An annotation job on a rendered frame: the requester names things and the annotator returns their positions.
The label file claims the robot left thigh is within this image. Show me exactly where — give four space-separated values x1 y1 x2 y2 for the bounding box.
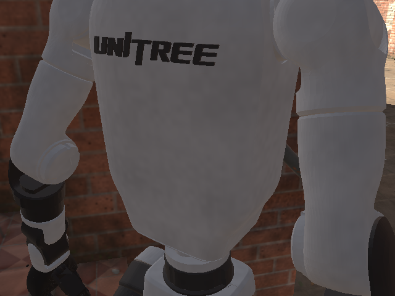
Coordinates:
113 246 165 296

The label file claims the left robot hand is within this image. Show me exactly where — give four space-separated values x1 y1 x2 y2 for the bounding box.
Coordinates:
26 253 90 296

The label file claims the robot left upper arm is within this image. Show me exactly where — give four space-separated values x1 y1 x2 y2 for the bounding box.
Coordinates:
10 0 95 184

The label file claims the robot right forearm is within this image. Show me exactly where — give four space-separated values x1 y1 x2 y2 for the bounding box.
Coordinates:
322 216 395 296

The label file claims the robot right upper arm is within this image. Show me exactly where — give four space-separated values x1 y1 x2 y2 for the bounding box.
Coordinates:
269 0 388 296

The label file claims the robot torso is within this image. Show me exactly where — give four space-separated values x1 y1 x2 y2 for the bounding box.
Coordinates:
89 0 299 296

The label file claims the robot left forearm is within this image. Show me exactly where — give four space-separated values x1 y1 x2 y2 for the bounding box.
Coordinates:
8 158 70 273

